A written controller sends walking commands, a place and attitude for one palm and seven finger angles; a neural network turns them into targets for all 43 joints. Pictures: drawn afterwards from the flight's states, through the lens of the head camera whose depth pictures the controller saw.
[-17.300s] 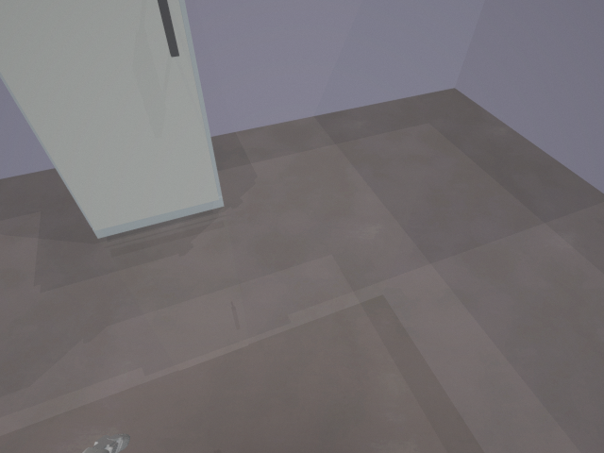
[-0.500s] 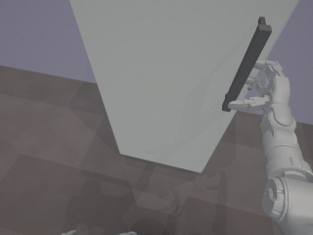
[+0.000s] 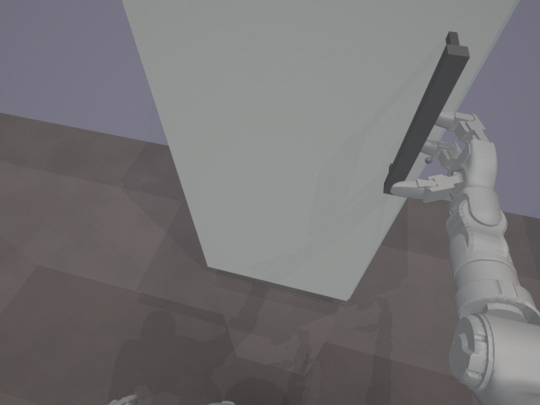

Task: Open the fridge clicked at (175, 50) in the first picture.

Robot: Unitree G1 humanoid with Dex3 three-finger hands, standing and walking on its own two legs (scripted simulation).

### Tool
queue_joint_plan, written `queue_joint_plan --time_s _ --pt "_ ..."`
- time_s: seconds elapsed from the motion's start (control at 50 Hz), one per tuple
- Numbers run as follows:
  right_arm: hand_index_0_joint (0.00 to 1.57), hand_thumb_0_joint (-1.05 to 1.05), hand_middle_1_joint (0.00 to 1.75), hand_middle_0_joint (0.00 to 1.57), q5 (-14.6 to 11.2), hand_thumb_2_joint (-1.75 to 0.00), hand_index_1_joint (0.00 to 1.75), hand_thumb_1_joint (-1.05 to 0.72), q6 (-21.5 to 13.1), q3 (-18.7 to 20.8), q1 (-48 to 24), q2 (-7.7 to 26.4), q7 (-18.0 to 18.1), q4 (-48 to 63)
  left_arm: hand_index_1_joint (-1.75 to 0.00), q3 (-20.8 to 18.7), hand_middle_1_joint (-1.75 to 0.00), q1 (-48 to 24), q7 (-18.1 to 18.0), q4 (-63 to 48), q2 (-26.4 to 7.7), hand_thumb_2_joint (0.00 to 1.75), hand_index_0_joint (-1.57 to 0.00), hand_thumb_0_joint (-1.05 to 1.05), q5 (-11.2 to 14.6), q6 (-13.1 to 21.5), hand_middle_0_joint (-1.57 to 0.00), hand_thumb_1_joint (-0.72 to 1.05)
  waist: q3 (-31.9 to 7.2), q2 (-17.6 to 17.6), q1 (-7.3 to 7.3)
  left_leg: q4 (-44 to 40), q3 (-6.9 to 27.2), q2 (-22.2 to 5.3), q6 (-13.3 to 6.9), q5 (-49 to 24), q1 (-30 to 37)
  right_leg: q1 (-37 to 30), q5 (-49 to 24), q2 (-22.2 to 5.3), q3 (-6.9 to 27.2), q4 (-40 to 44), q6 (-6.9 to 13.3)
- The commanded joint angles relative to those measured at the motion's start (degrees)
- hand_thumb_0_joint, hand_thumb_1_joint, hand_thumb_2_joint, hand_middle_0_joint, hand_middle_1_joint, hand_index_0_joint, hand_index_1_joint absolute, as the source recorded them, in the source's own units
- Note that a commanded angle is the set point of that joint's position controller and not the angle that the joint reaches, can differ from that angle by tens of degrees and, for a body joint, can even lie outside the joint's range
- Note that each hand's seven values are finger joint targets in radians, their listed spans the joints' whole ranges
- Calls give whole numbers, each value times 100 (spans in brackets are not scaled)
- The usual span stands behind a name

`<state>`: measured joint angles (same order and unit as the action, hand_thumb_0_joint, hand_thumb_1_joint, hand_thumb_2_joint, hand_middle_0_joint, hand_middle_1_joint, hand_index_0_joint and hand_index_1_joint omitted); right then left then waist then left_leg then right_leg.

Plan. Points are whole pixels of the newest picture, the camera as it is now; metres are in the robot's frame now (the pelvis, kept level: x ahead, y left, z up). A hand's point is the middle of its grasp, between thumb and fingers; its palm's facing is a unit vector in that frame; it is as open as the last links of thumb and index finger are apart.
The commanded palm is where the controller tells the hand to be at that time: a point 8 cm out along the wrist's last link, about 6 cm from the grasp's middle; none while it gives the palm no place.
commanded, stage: slide the fingers in behind the handle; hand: right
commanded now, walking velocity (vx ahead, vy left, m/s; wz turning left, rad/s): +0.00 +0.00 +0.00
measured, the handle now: (416, 125) +0.51 -0.15 +0.14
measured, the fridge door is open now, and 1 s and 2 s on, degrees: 0 0 0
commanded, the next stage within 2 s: grip the handle and tug to test in 1.44 s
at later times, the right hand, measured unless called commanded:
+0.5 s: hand (418, 161) +0.46 -0.15 +0.13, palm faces +0.13 +0.99 +0.01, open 14.0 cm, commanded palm +0.43 -0.20 +0.13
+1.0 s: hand (402, 160) +0.45 -0.13 +0.13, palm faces +0.12 +0.99 +0.02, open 14.0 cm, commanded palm +0.42 -0.18 +0.13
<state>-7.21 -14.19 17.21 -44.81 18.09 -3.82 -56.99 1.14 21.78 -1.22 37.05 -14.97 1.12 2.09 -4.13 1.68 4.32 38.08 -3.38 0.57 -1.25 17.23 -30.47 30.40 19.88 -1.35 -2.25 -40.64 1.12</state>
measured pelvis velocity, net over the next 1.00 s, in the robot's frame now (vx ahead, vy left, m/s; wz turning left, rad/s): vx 0.00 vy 0.00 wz -0.01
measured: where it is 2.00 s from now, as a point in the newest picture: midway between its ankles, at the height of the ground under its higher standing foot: outside the picture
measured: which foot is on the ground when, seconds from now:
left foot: down 0.00-1.00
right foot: down 0.00-1.00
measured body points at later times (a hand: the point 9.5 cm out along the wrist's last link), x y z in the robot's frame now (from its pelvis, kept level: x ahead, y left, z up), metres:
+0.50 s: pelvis +0.01 +0.00 +0.00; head +0.05 +0.01 +0.45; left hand +0.09 +0.26 -0.12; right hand +0.45 -0.21 +0.13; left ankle +0.01 +0.11 -0.72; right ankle +0.00 -0.10 -0.72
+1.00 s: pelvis +0.00 +0.00 +0.00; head +0.04 +0.01 +0.45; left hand +0.08 +0.26 -0.12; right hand +0.44 -0.18 +0.13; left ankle +0.01 +0.11 -0.72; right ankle +0.00 -0.10 -0.72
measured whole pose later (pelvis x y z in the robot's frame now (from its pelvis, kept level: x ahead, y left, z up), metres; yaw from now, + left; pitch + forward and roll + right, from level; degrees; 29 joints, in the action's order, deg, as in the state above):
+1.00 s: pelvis +0.00 +0.00 +0.00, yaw +0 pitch +8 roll +1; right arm -6.7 -11.6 12.4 -40.9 11.4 2.7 -48.8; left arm 0.6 19.6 -1.1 37.9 -14.1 0.9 2.4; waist -3.7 2.1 3.3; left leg 36.9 -3.5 0.5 -1.5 17.4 -27.3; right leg 27.1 19.6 -1.2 -2.0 -38.9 0.8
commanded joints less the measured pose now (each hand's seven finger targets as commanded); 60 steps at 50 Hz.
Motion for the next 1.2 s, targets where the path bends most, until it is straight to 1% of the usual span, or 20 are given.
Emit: queue_joint_plan --time_s 0.0,0.06,0.08,0.12,0.16,0.2,0.32,0.36,0.5,0.54,0.62,0.72,0.78,0.86,0.9,0.96,1.04,1.1,1.12,1.18 --pt "30 0 120 30 -74 -30 120 50 -509 -23 -2670 1043 86 1996 -30 -352 -30 225 -37 -583 -800 90 -20 0 38 205 -20 90 -2246 166 1 -340 197 147 -27 -1647 1022 -1219 -1535 94 285 473 58" --pt "30 0 120 30 -40 -30 120 50 -443 -237 -2575 766 184 1994 -30 -338 -30 162 -29 -539 -771 90 -20 0 47 225 -20 90 -2006 198 53 -352 143 160 -29 -1552 841 -1275 -1530 71 320 497 23" --pt "30 0 120 30 -42 -30 120 50 -411 -258 -2639 718 227 1963 -30 -342 -30 178 -31 -510 -765 90 -20 0 39 231 -20 90 -1863 -1 95 -381 132 161 -23 -1538 848 -1210 -1499 68 321 497 48" --pt "30 0 120 30 -11 -30 120 50 -285 -53 -2439 945 278 1767 -30 -351 -30 161 -52 -496 -799 90 -20 0 46 207 -20 90 -1802 -179 39 -418 167 141 -5 -1510 968 -1020 -1332 85 285 548 61" --pt "30 0 120 30 -1 -30 120 50 -190 -179 -2590 768 316 1762 -30 -329 -30 117 -64 -508 -766 90 -20 0 42 208 -20 90 -1723 -133 68 -450 174 123 -5 -1560 985 -1011 -1319 112 265 581 70" --pt "30 0 120 30 8 -30 120 50 -189 -24 -2341 871 366 1863 -30 -342 -30 118 -55 -529 -754 90 -20 0 26 203 -20 90 -1987 -72 -51 -396 188 115 -15 -1772 1150 -1106 -1562 115 240 546 59" --pt "30 0 120 30 -1 -30 120 50 -232 -19 -2071 837 331 1989 -30 -336 -30 79 -44 -586 -732 90 -20 0 22 193 -20 90 -2051 -192 -95 -364 207 113 -14 -2117 1358 -1083 -1784 121 179 507 62" --pt "30 0 120 30 10 -30 120 50 -201 -308 -2283 561 292 1989 -30 -324 -30 53 -41 -572 -711 90 -20 0 31 183 -20 90 -1840 -156 24 -404 185 114 -4 -2019 1212 -1082 -1665 119 182 527 61" --pt "30 0 120 30 -89 -30 120 50 -172 -224 -2504 631 306 2148 -30 -340 -30 53 -83 -511 -721 90 -20 0 34 186 -20 90 -2009 -201 45 -443 206 103 4 -1979 1272 -1152 -1633 134 221 514 76" --pt "30 0 120 30 -59 -30 120 50 -189 -127 -2291 719 335 2080 -30 -340 -30 48 -83 -513 -721 90 -20 0 27 179 -20 90 -2019 -201 -23 -427 218 103 -3 -2039 1335 -1120 -1671 144 209 513 74" --pt "30 0 120 30 -6 -30 120 50 -218 -370 -2482 469 369 2051 -30 -331 -30 22 -61 -466 -687 90 -20 0 25 201 -20 90 -1872 -19 63 -443 207 100 2 -1923 1145 -1149 -1588 145 207 507 66" --pt "30 0 120 30 -56 -30 120 50 -211 -168 -2130 580 417 2168 -30 -352 -30 28 -40 -516 -705 90 -20 0 15 197 -20 90 -2208 -131 -108 -377 198 104 -19 -2166 1450 -1176 -1813 152 196 523 51" --pt "30 0 120 30 -49 -30 120 50 -138 -217 -1956 494 455 2019 -30 -342 -30 23 -33 -532 -715 90 -20 0 14 185 -20 90 -1908 -360 -63 -446 182 103 2 -2084 1407 -1028 -1697 144 171 550 66" --pt "30 0 120 30 25 -30 120 50 -120 -382 -2334 349 543 2123 -30 -340 -30 -14 -36 -523 -689 90 -20 0 12 189 -20 90 -1725 -265 6 -495 183 104 3 -1794 1203 -1045 -1460 137 201 604 65" --pt "30 0 120 30 18 -30 120 50 -163 -327 -2394 387 606 2180 -30 -349 -30 -24 -42 -511 -683 90 -20 0 11 198 -20 90 -1836 -234 -2 -511 216 103 6 -1772 1228 -1108 -1451 140 194 587 75" --pt "30 0 120 30 35 -30 120 50 -259 -562 -2543 93 652 2242 -30 -343 -30 -44 -39 -464 -644 90 -20 0 2 259 -20 90 -1923 -67 25 -472 177 119 -19 -1710 1116 -1279 -1480 133 232 576 42" --pt "30 0 120 30 126 -30 120 50 -270 -360 -2645 425 721 1889 -30 -322 -30 -11 -55 -397 -683 90 -20 0 -16 249 -20 90 -1767 -331 58 -529 233 87 19 -1526 1163 -1000 -1174 153 213 613 71" --pt "30 0 120 30 153 -30 120 50 -342 -394 -2571 356 716 1965 -30 -338 -30 -25 -47 -420 -664 90 -20 0 -15 268 -20 90 -2033 -16 -26 -464 216 93 -26 -1622 1176 -1201 -1370 152 232 591 44" --pt "30 0 120 30 119 -30 120 50 -331 -529 -2656 195 706 1920 -30 -322 -30 -10 -42 -411 -660 90 -20 0 -19 278 -20 90 -1980 -105 56 -468 197 106 -12 -1640 1131 -1202 -1370 149 235 585 47" --pt "30 0 120 30 92 -30 120 50 -316 -445 -2602 253 707 1795 -30 -342 -30 43 -39 -388 -686 90 -20 0 -22 269 -20 90 -1949 -304 38 -484 184 111 -11 -1655 1202 -1139 -1386 144 243 604 47"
